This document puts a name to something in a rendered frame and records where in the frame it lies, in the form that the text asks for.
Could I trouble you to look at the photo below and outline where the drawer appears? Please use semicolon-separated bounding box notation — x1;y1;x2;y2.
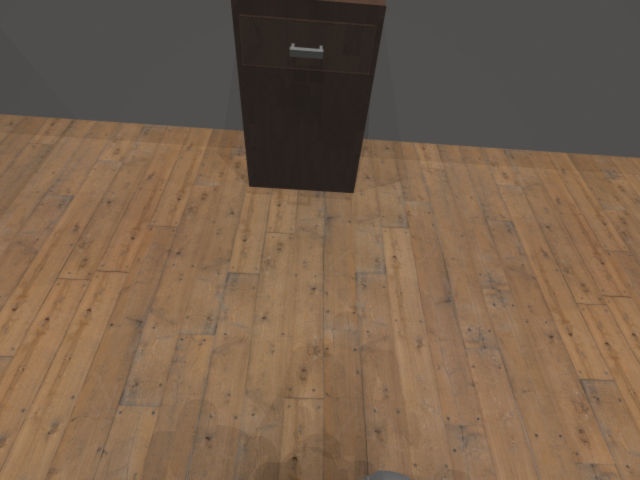
240;14;375;73

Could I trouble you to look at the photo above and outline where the cabinet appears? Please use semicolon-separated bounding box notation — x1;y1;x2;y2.
231;0;386;193

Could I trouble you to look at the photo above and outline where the handle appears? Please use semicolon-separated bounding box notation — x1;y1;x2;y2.
289;43;323;59

